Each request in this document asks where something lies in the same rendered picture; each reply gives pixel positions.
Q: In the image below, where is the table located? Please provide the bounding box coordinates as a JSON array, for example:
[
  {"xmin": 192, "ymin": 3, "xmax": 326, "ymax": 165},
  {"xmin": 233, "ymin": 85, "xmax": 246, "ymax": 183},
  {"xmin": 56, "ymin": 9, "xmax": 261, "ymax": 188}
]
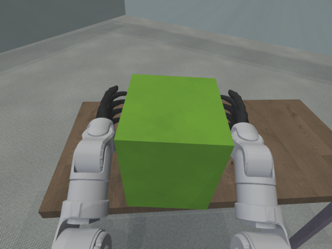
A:
[{"xmin": 38, "ymin": 100, "xmax": 332, "ymax": 249}]

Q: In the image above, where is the left robot upper arm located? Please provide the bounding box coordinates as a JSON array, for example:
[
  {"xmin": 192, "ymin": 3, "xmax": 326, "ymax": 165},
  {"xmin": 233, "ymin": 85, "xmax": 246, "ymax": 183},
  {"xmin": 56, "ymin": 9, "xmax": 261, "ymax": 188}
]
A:
[{"xmin": 52, "ymin": 228, "xmax": 112, "ymax": 249}]

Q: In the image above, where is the left robot hand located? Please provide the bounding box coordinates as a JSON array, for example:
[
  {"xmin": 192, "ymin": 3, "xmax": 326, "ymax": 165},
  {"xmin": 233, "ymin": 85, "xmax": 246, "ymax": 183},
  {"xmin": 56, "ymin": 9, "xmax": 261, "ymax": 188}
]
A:
[{"xmin": 96, "ymin": 86, "xmax": 127, "ymax": 124}]

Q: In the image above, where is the right robot upper arm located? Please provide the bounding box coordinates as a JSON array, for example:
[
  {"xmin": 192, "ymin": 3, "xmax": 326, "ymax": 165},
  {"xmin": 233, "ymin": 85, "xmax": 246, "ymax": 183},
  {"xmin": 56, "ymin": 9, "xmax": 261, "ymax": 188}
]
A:
[{"xmin": 230, "ymin": 231, "xmax": 289, "ymax": 249}]

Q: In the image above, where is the robot right forearm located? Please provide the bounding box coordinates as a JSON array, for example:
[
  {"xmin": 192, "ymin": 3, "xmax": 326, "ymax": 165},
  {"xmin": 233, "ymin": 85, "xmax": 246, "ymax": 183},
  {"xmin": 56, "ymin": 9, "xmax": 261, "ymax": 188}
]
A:
[{"xmin": 230, "ymin": 122, "xmax": 291, "ymax": 249}]

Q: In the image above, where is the carton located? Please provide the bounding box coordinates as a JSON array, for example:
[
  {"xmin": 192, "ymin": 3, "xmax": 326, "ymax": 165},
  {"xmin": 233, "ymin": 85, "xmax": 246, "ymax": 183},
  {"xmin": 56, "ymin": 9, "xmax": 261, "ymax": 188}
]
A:
[{"xmin": 114, "ymin": 74, "xmax": 234, "ymax": 210}]

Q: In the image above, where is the right robot hand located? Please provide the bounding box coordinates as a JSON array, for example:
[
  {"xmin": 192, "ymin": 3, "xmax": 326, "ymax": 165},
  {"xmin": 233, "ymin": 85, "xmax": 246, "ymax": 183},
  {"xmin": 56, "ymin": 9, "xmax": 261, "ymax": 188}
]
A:
[{"xmin": 220, "ymin": 90, "xmax": 249, "ymax": 131}]

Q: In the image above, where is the robot left forearm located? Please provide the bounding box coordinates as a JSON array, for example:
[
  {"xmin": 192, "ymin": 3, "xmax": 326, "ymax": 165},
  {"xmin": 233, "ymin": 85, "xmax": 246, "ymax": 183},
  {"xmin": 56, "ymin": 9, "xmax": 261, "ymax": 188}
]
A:
[{"xmin": 51, "ymin": 118, "xmax": 116, "ymax": 249}]

